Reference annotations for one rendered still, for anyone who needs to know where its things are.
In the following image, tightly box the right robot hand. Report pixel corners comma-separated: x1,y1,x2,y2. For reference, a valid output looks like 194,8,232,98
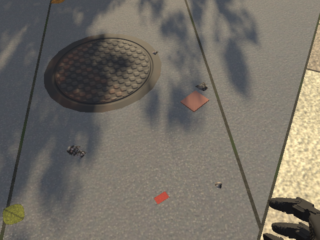
263,197,320,240

